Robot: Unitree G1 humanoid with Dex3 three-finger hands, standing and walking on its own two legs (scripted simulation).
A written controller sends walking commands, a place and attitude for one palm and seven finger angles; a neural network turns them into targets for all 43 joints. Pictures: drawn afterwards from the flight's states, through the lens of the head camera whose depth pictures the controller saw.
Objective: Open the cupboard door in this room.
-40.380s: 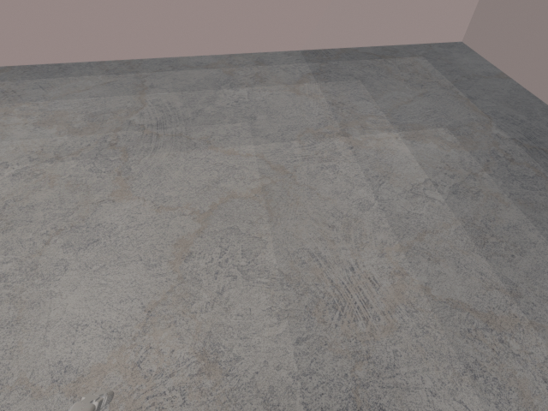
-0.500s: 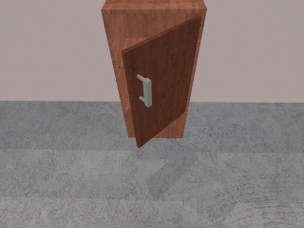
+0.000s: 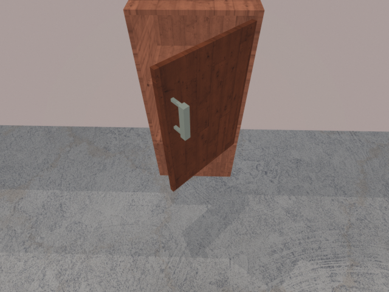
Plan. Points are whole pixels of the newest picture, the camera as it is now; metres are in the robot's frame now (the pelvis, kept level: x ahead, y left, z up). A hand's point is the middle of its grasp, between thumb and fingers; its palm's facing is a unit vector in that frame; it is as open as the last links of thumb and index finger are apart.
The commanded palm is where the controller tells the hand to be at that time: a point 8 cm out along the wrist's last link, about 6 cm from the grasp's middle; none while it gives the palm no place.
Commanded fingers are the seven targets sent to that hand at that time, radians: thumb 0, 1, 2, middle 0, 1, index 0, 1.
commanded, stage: look to check the result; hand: left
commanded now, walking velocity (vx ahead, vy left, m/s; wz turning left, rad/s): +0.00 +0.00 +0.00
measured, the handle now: (180, 119) +0.57 +0.08 -0.01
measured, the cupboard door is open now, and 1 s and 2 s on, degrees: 45 45 45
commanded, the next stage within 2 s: walk to a spot facing it in 0.34 s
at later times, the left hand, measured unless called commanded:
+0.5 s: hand out of the picture +0.06 +0.21 -0.17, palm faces +0.02 -0.96 -0.27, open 7.4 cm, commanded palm none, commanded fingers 0.00 0.90 0.90 -0.20 -0.30 -0.20 -0.30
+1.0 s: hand out of the picture +0.10 +0.16 -0.17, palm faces -0.15 -0.94 -0.30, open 7.4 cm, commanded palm none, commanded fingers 0.00 0.90 0.90 -0.20 -0.30 -0.20 -0.30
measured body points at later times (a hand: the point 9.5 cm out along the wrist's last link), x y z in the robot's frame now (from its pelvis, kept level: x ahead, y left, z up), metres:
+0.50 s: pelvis +0.01 +0.00 +0.00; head +0.03 -0.01 +0.45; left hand +0.06 +0.26 -0.15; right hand +0.05 -0.26 -0.16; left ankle -0.01 +0.13 -0.75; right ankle +0.02 -0.10 -0.75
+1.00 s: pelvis +0.00 -0.04 -0.02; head +0.05 -0.08 +0.42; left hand +0.11 +0.21 -0.15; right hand -0.02 -0.29 -0.19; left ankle -0.02 +0.12 -0.70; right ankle -0.01 -0.11 -0.75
